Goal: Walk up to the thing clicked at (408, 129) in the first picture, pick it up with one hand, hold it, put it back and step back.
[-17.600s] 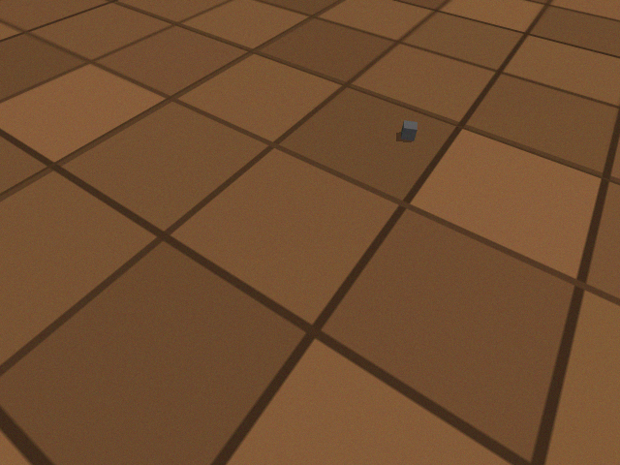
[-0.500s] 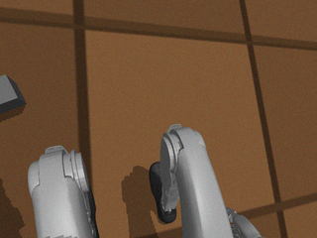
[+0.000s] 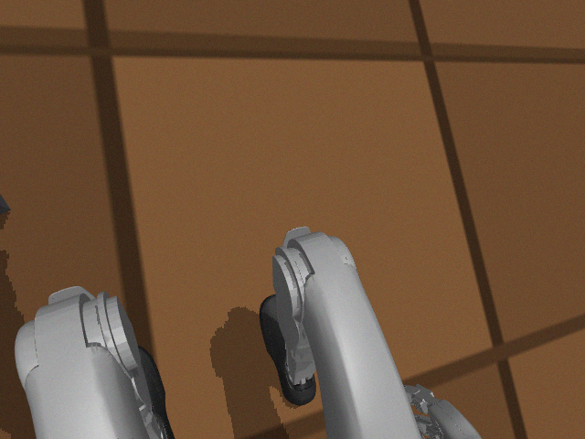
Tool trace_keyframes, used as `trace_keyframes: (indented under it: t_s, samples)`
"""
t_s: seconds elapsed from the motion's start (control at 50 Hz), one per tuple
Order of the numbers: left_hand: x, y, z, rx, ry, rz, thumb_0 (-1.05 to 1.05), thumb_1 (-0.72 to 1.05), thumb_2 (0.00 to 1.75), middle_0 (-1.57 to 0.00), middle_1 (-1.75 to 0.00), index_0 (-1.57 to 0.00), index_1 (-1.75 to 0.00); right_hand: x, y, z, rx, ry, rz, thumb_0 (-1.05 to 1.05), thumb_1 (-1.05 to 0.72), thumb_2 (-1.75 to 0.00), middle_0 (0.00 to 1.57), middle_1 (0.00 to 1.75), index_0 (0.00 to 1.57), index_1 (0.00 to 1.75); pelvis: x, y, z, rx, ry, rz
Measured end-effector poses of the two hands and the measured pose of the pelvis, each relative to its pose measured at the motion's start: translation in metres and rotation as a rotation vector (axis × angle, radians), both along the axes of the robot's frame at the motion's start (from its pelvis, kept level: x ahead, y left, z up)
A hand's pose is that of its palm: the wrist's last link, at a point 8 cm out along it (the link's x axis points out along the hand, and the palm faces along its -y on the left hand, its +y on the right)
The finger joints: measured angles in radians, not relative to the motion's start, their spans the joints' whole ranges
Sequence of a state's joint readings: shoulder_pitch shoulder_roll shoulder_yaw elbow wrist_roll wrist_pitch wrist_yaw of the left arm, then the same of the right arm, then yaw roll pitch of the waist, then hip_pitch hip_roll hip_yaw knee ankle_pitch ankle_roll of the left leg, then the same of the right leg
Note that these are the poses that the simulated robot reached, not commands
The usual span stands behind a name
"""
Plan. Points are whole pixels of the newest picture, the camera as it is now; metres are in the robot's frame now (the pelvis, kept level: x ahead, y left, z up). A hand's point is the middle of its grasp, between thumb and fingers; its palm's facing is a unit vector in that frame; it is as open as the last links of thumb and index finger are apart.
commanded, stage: approach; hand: left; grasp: from above
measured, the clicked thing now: out of the picture +0.48 +0.35 -0.29
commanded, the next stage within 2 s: close in in 0.06 s
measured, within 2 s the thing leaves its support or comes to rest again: neither
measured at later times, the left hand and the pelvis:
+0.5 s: hand out of the picture +0.46 +0.34 -0.20, palm faces -0.40 -0.20 -0.90, open 14.4 cm; pelvis +0.00 +0.00 -0.01, yaw -1 degrees
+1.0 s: hand out of the picture +0.47 +0.35 -0.24, palm faces -0.39 -0.23 -0.89, open 14.4 cm; pelvis +0.00 +0.01 -0.02, yaw -3 degrees
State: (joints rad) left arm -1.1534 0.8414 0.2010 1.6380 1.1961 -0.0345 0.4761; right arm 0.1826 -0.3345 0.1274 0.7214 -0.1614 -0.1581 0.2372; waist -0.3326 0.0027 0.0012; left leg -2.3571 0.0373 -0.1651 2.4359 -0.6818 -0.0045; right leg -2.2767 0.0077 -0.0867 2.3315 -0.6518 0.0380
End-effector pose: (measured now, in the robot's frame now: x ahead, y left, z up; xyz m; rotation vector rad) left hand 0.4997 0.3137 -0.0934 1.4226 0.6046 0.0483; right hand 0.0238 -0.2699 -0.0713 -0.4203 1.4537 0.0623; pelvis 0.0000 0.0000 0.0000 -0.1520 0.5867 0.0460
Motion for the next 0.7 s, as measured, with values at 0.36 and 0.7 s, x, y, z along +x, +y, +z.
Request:
trace_keyframes:
  t_s: [0.36, 0.7]
  samples:
    - [-0.045, 0.046, -0.04, -0.019, 0.107, 0.019, -0.01, -0.52, 0.96, -0.15, -0.91, -0.13, -0.93, 0.008, 0.007, -0.012, 0.005, 0.046, 0.056, 0.0, -0.88, -0.89, 0.2, 0.3, 0.2, 0.3, 0.0, 0.001, -0.009, -0.007, -0.033, 0.004]
    - [-0.029, 0.022, -0.07, -0.026, 0.062, 0.027, -0.01, -0.57, 1.03, -0.11, -0.89, -0.07, -0.93, 0.018, 0.011, 0.001, -0.01, 0.018, 0.121, 0.0, -0.88, -0.89, 0.2, 0.3, 0.2, 0.3, 0.003, 0.006, -0.012, -0.038, -0.037, -0.01]
